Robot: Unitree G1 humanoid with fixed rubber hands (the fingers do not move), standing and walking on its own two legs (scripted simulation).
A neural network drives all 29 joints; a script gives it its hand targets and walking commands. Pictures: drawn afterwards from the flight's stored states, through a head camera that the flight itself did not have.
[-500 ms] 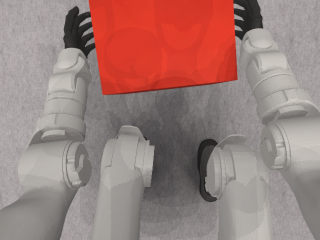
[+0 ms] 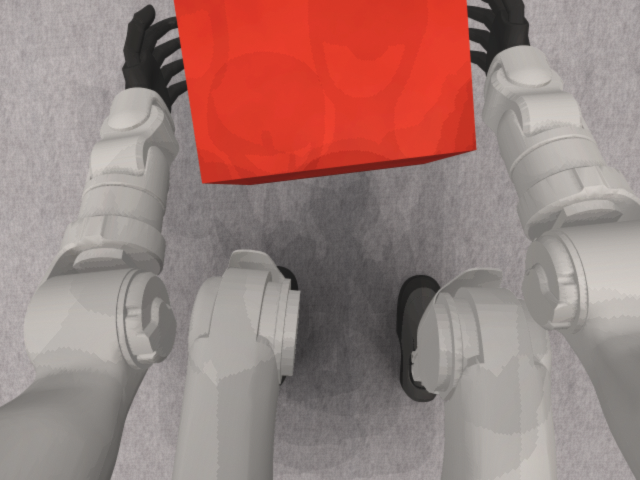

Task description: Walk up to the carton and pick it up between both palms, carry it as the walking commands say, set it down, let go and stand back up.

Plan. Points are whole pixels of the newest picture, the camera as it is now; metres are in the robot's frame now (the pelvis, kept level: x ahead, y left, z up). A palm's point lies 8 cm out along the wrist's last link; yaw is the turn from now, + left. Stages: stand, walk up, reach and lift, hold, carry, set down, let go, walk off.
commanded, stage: set down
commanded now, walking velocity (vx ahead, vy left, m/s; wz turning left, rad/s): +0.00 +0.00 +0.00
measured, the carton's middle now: (327, 95) +0.51 +0.05 -0.25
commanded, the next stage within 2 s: none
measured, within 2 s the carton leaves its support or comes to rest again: neither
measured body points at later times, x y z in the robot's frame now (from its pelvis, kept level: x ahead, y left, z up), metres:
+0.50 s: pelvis -0.01 +0.00 +0.00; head +0.35 +0.01 +0.27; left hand +0.50 +0.24 -0.17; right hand +0.55 -0.13 -0.18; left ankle +0.12 +0.12 -0.33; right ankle +0.12 -0.12 -0.33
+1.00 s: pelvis +0.00 +0.00 -0.01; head +0.37 +0.01 +0.25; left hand +0.48 +0.27 -0.19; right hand +0.55 -0.16 -0.20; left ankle +0.12 +0.12 -0.33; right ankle +0.12 -0.12 -0.33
